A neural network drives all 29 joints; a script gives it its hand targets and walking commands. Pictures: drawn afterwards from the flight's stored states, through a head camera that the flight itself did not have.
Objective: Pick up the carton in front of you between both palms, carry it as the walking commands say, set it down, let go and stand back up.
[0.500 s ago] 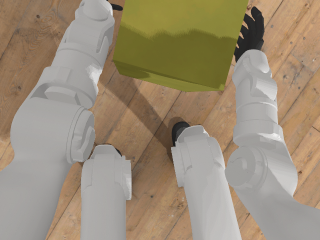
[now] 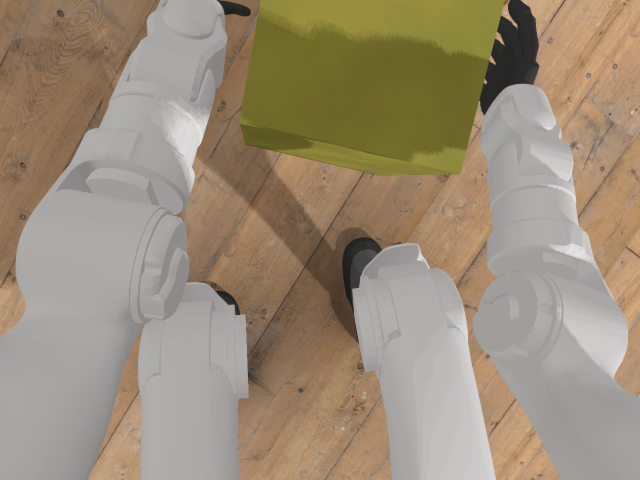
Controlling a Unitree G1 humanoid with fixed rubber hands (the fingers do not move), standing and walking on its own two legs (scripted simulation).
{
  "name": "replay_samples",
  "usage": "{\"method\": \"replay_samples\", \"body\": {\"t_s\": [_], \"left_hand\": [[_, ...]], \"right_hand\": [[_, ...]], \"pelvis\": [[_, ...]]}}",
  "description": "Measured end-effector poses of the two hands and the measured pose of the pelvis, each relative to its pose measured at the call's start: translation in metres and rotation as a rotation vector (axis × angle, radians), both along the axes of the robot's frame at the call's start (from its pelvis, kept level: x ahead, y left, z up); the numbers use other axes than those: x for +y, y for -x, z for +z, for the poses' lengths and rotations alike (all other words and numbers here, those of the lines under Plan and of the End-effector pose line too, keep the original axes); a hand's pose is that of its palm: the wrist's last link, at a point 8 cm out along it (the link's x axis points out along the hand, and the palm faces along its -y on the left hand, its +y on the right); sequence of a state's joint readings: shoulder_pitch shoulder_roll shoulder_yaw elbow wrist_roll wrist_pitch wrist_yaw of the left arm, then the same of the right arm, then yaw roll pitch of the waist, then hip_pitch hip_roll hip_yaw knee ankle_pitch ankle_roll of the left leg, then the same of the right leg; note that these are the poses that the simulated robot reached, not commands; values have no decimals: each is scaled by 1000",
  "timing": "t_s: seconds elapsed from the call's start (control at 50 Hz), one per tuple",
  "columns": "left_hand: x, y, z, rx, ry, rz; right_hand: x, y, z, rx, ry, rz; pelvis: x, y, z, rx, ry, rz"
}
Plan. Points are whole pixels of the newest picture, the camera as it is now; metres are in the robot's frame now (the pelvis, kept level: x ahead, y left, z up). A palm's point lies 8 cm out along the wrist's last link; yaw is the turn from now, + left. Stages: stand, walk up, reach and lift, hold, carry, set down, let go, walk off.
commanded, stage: set down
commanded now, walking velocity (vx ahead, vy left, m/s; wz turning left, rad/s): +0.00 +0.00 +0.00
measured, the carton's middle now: (348, 71) +0.51 -0.12 -0.26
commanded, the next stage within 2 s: let go in 1.60 s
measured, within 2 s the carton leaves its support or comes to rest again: neither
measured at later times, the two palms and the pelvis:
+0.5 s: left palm (165, 4) +0.57 +0.06 -0.21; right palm (520, 105) +0.45 -0.29 -0.19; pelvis -0.01 +0.00 -0.01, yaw -1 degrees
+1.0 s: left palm out of the picture +0.59 +0.05 -0.05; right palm out of the picture +0.45 -0.30 -0.06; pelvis -0.01 -0.01 +0.06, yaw -2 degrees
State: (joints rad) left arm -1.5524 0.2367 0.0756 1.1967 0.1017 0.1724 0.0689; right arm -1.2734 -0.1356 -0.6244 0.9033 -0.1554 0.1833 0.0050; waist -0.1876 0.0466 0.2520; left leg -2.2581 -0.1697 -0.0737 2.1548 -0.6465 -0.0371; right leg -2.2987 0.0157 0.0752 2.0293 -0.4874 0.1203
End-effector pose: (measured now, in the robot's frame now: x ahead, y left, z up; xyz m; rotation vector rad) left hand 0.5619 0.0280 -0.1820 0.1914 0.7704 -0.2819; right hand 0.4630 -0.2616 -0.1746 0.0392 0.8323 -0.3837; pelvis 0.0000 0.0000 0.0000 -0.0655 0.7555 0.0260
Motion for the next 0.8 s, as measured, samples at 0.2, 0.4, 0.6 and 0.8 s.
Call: {"method": "replay_samples", "body": {"t_s": [0.2,0.4,0.6,0.8], "left_hand": [[2,1,-3,-9,28,-14],[13,0,-11,-49,13,-11],[35,-14,-22,-84,-30,25],[7,-26,54,-192,-34,11]], "right_hand": [[0,1,-1,3,-2,2],[-7,10,-11,-3,21,-33],[-45,14,-19,-52,53,-104],[-41,1,44,-189,15,-119]], "pelvis": [[1,2,-3,-14,9,-5],[2,6,-5,-39,8,-8],[-6,9,-11,-56,-4,-22],[-16,11,5,-75,-24,-65]]}}
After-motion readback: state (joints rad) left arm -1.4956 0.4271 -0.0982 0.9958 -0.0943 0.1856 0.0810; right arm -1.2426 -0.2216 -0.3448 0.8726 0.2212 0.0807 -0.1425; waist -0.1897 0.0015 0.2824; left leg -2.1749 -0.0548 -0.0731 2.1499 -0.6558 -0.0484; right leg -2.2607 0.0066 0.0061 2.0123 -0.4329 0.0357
